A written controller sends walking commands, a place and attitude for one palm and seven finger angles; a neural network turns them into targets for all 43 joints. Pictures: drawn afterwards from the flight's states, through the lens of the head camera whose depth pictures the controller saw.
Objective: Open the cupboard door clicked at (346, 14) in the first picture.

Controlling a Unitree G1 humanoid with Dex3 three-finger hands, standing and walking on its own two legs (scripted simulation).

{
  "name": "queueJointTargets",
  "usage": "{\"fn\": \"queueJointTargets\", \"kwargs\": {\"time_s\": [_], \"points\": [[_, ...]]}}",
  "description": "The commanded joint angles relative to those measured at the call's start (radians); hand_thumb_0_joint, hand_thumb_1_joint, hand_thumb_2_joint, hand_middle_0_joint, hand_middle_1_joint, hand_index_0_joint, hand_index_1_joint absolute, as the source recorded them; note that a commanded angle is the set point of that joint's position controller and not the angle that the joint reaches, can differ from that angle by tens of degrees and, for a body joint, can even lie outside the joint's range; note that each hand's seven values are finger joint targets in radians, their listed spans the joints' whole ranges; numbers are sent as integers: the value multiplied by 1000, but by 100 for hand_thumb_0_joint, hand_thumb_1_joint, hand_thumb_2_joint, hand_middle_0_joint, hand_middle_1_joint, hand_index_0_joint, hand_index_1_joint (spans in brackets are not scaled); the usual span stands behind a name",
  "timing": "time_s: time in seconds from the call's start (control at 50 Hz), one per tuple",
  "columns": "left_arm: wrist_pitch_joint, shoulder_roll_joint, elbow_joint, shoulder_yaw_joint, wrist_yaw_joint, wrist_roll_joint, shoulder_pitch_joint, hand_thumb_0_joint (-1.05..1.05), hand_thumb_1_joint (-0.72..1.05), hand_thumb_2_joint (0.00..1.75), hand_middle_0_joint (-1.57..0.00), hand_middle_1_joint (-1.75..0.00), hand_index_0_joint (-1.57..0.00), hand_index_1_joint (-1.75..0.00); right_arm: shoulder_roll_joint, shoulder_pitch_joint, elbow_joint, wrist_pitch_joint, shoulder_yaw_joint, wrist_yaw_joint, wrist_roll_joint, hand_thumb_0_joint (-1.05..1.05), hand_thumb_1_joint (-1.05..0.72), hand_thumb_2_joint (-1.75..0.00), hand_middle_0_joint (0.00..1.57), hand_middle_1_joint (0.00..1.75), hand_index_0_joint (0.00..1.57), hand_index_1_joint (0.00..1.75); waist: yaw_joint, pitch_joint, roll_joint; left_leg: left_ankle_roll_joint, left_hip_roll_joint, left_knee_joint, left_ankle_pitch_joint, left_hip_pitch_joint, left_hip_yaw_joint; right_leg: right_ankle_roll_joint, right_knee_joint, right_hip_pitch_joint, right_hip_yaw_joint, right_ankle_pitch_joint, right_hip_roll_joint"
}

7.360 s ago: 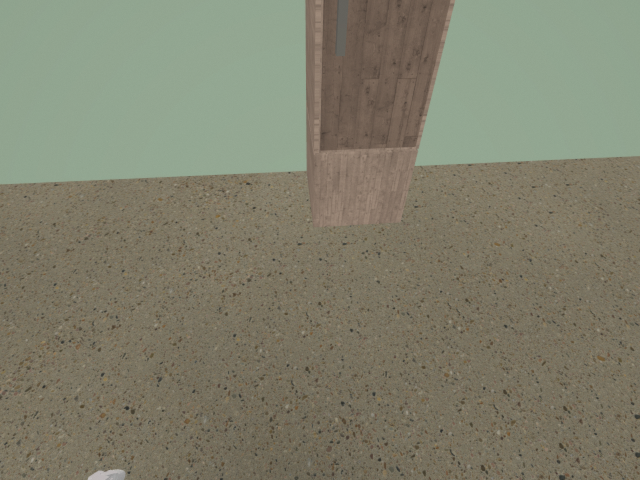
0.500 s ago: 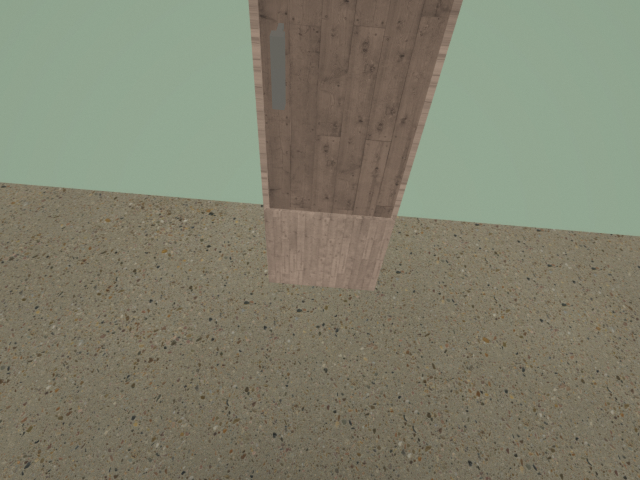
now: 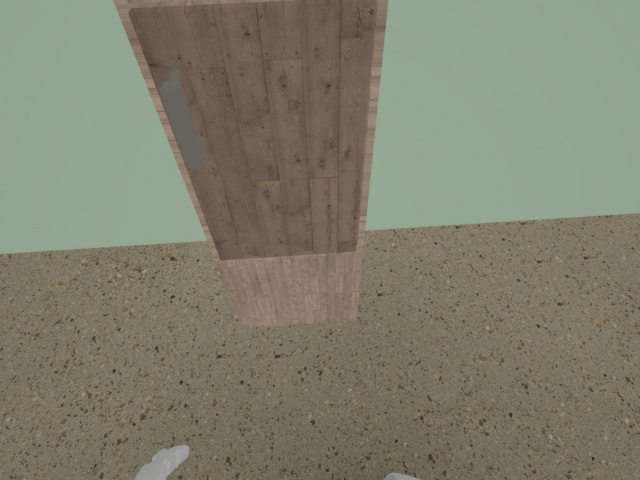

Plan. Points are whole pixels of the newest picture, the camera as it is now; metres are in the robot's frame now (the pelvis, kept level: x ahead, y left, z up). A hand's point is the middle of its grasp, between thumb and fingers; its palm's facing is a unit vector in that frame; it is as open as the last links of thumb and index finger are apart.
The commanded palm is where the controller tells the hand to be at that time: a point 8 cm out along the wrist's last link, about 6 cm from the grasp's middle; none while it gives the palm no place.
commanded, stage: take the last steps up to it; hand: left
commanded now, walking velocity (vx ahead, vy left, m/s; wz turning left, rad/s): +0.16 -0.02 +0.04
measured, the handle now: (186, 120) +0.64 +0.24 +0.11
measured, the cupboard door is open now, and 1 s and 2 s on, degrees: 0 0 0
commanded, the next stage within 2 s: come to a stop and stand still in 0.04 s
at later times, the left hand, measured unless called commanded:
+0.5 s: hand out of the picture +0.10 +0.19 -0.16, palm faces +0.06 -0.98 -0.19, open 7.4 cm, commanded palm none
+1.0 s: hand out of the picture +0.07 +0.15 -0.14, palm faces +0.08 -0.96 -0.25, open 7.3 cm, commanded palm none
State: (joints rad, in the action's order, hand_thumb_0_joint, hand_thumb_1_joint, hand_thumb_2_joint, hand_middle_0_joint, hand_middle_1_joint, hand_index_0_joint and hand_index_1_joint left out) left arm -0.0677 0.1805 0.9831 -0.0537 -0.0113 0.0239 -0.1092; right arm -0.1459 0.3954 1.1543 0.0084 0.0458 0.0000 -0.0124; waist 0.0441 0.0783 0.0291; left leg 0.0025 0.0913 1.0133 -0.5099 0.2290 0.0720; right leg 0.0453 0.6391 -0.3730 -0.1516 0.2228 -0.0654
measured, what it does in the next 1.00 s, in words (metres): steps on the spot: left foot, then right foot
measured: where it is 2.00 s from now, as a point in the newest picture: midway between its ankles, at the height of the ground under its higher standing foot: outside the picture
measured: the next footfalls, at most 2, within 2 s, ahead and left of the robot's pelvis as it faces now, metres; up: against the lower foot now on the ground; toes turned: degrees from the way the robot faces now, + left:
left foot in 0.26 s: +0.18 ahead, +0.12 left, +0.00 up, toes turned +7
right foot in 0.66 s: +0.11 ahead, -0.15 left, +0.00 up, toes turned -4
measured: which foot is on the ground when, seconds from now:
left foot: up 0.00-0.24, down 0.26-0.66, up 0.68-1.00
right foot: down 0.00-0.32, up 0.34-0.64, down 0.66-1.00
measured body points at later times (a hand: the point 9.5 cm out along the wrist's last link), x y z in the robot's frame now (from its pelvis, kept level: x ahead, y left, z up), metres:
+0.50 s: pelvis +0.09 +0.01 +0.02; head +0.13 +0.02 +0.46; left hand +0.09 +0.24 -0.15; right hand +0.19 -0.21 -0.13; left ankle +0.14 +0.12 -0.72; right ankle +0.05 -0.12 -0.66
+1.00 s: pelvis +0.05 -0.04 +0.02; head +0.08 -0.06 +0.47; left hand +0.07 +0.20 -0.12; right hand +0.07 -0.29 -0.14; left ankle +0.01 +0.10 -0.69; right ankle +0.07 -0.15 -0.72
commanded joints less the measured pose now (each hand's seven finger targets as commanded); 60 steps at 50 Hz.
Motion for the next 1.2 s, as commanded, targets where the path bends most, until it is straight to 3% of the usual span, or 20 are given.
{"fn": "queueJointTargets", "kwargs": {"time_s": [0.0,0.04,0.16,0.22,0.3,0.34,0.42,0.48,0.56,0.6,0.64,0.68,0.78,0.9,0.98,1.0,1.06,1.08,1.14,1.18], "points": [[11,128,17,-19,27,-7,-152,0,90,90,-20,-30,-20,-30,-65,-72,-117,23,17,-2,-11,0,-90,-90,20,30,20,30,-61,-47,-101,8,53,214,146,316,-65,119,-424,166,299,15,-279],[7,94,15,-9,29,-1,-110,0,90,90,-20,-30,-20,-30,-42,5,-92,7,13,0,-14,0,-90,-90,20,30,20,30,-9,-50,-147,-12,50,88,174,229,-32,95,-434,87,167,-70,-228],[13,97,57,-5,32,-1,-164,0,90,90,-20,-30,-20,-30,-12,-69,-113,15,-11,-2,-7,0,-90,-90,20,30,20,30,-35,-57,-114,-31,3,-309,222,128,15,114,-363,154,129,-292,-196],[36,67,79,14,39,-15,-165,0,90,90,-20,-30,-20,-30,-47,-38,-74,22,-18,-15,0,0,-90,-90,20,30,20,30,-18,-95,-46,-33,15,-583,588,-129,-21,22,-212,97,73,-274,-106],[78,58,84,20,52,-21,-251,0,90,90,-20,-30,-20,-30,-165,-114,-99,11,2,-47,5,0,-90,-90,20,30,20,30,-47,-86,252,136,242,-661,1156,-129,-205,-75,9,88,51,201,-5],[93,80,75,10,51,-16,-239,0,90,90,-20,-30,-20,-30,-186,-125,-110,0,16,-60,0,0,-90,-90,20,30,20,30,-36,-102,201,187,284,-647,1266,-174,-204,-73,212,9,112,343,-3],[103,74,31,-13,45,-9,-192,0,90,90,-20,-30,-20,-30,-214,-177,-152,-23,46,-58,-6,0,-90,-90,20,30,20,30,-25,-153,64,202,278,-603,1157,-217,-154,-81,401,-96,151,320,20],[114,61,2,-21,42,-12,-194,0,90,90,-20,-30,-20,-30,-206,-236,-181,-26,50,-49,-9,0,-90,-90,20,30,20,30,-42,-177,115,182,251,-623,948,-141,-127,-86,377,-56,157,285,16],[102,38,-3,-11,39,-10,-235,0,90,90,-20,-30,-20,-30,-196,-278,-200,-30,51,-29,-14,0,-90,-90,20,30,20,30,-58,-157,173,146,207,-659,556,3,-131,-68,102,106,96,213,16],[84,60,29,-8,41,-1,-309,0,90,90,-20,-30,-20,-30,-158,-277,-197,-34,44,-18,-3,0,-90,-90,20,30,20,30,-92,-144,59,70,107,-572,259,108,-77,-76,-180,249,81,20,13],[66,198,-17,-11,44,9,-208,0,90,90,-20,-30,-20,-30,-60,-255,-225,-43,22,0,8,0,-90,-90,20,30,20,30,-61,-32,-289,-29,-50,-357,19,192,-10,43,-462,68,461,212,-290],[67,223,-41,-22,45,6,-145,0,90,90,-20,-30,-20,-30,-109,-299,-225,-63,31,6,-3,0,-90,-90,20,30,20,30,-79,42,-283,-13,-40,-180,47,182,-98,84,-540,-94,544,433,-304],[57,177,-38,-20,43,2,-140,0,90,90,-20,-30,-20,-30,-124,-170,-168,-41,27,9,-7,0,-90,-90,20,30,20,30,-63,-8,-177,-30,-52,-114,168,220,-73,73,-401,129,325,-10,-230],[57,190,11,-32,51,5,-248,0,90,90,-20,-30,-20,-30,-116,-202,-193,-35,14,-5,0,0,-90,-90,20,30,20,30,-118,-87,-191,-46,-64,-268,71,208,-55,129,-313,325,343,-384,-275],[66,194,21,-32,52,2,-186,0,90,90,-20,-30,-20,-30,-98,-115,-160,-26,4,-13,5,0,-90,-90,20,30,20,30,-73,-131,-211,-36,-83,-510,173,28,-24,90,-268,268,290,-342,-223],[38,186,40,-4,91,6,-257,0,90,90,-20,-30,-20,-30,-147,-129,-214,-5,7,-11,-1,0,-90,-90,20,30,20,30,-54,-157,-105,-44,-99,-441,186,-8,8,48,-160,275,337,-643,-210],[49,125,-1,14,74,-14,-192,0,90,90,-20,-30,-20,-30,-158,-62,-224,0,-10,-11,-8,0,-90,-90,20,30,20,30,-37,-176,27,22,37,-545,424,12,-97,-9,-73,218,133,-201,-85],[51,106,-1,14,70,-13,-215,0,90,90,-20,-30,-20,-30,-164,-74,-237,-5,-11,-14,-11,0,-90,-90,20,30,20,30,-53,-155,-48,33,55,-520,420,38,-89,-11,-114,198,131,-130,-72],[70,109,-6,27,57,-7,-175,0,90,90,-20,-30,-20,-30,-160,-99,-243,1,-20,-11,-8,0,-90,-90,20,30,20,30,-45,-39,134,38,48,-620,457,91,-134,-28,-83,153,93,13,-22],[76,96,-1,35,50,-7,-192,0,90,90,-20,-30,-20,-30,-169,-126,-253,1,-21,-15,-6,0,-90,-90,20,30,20,30,-57,23,70,47,44,-674,264,157,-145,-37,-112,159,96,37,-10]]}}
